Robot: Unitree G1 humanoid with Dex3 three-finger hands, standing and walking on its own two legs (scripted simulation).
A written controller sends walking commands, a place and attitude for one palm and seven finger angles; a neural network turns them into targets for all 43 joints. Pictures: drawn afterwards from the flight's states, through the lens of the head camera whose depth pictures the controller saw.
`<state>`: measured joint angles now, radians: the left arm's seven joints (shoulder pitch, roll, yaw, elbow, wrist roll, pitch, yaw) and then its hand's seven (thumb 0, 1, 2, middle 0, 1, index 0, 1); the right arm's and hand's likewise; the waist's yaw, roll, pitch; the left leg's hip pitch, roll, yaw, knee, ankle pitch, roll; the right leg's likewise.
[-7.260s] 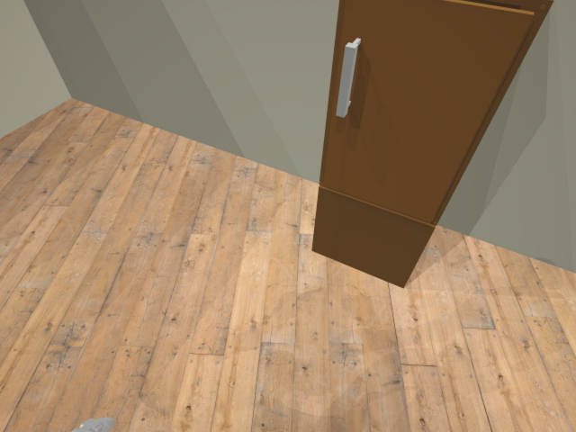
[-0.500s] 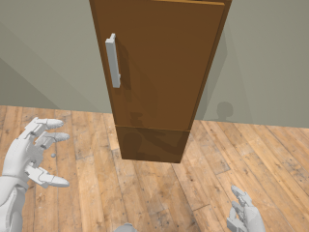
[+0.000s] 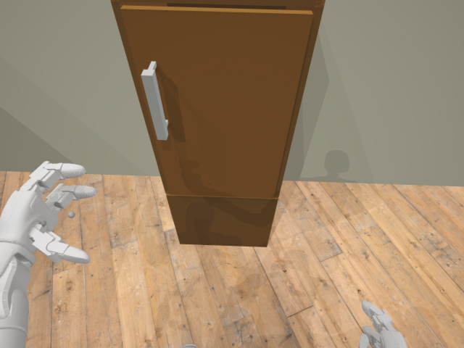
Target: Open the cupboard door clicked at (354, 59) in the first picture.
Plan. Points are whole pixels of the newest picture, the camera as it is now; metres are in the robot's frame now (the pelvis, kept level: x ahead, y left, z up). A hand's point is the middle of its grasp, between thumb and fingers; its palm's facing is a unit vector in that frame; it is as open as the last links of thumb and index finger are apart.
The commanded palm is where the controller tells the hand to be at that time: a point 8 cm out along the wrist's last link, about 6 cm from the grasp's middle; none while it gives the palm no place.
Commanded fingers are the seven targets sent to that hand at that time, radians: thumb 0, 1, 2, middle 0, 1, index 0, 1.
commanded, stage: raise the hand with hooked fingers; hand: left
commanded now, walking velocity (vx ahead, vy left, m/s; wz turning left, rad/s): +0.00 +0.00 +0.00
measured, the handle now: (158, 102) +0.61 +0.21 +0.08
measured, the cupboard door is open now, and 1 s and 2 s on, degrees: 0 0 0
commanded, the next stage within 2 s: move the hooked fingers beside the handle in 0.28 s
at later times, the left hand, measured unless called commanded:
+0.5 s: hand (77, 212) +0.29 +0.27 +0.10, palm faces +0.06 -1.00 -0.01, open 14.0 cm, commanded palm +0.28 +0.31 +0.10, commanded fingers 0.00 -0.50 0.30 -0.30 -1.20 -0.30 -1.20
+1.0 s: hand (99, 169) +0.39 +0.27 +0.09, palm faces +0.02 -1.00 -0.01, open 14.0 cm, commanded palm +0.37 +0.31 +0.09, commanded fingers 0.00 -0.50 0.30 -0.30 -1.20 -0.30 -1.20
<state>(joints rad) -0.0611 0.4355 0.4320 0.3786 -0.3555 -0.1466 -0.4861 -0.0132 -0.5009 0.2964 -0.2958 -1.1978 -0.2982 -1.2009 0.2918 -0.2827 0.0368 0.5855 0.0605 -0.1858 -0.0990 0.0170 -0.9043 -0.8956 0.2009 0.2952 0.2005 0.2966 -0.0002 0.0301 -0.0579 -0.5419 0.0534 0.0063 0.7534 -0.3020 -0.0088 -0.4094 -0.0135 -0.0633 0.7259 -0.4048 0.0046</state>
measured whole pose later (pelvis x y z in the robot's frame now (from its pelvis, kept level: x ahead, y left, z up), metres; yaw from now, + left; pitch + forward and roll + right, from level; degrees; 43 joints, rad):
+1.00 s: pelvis +0.00 +0.00 -0.01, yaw -1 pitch +9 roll -2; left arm -0.46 0.50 0.44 0.79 -0.26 -0.23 -0.46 -0.01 -0.50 0.30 -0.30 -1.20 -0.30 -1.20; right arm 0.35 -0.28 0.03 0.62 0.05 -0.08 -0.09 0.01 -0.91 -0.90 0.20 0.30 0.20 0.30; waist -0.05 0.01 -0.06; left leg -0.65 0.06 0.01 0.81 -0.32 -0.01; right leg -0.52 -0.01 -0.05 0.78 -0.42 0.01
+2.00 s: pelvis +0.00 +0.01 -0.03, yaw -4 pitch +21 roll -4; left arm -1.07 0.88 0.54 1.35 -0.06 -0.25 -0.45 -0.01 -0.50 0.30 -0.30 -1.20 -0.30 -1.20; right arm 0.43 -0.30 0.06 0.61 0.02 0.08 -0.07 0.01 -0.91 -0.90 0.20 0.30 0.20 0.30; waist -0.21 0.01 -0.07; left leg -0.96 0.11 0.00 0.96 -0.37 0.00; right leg -0.81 0.04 -0.05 0.88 -0.44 0.01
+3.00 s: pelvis +0.01 +0.01 -0.03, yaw -3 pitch +21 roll -5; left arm -1.03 0.81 0.51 1.28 -0.08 -0.26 -0.42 -0.01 -0.50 0.30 -0.30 -1.20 -0.30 -1.20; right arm 0.43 -0.28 0.06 0.61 0.01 0.10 -0.04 0.01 -0.91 -0.89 0.20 0.30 0.20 0.30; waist -0.20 0.02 -0.08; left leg -0.96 0.10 -0.01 0.98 -0.39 0.00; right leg -0.80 0.04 -0.06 0.88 -0.45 0.02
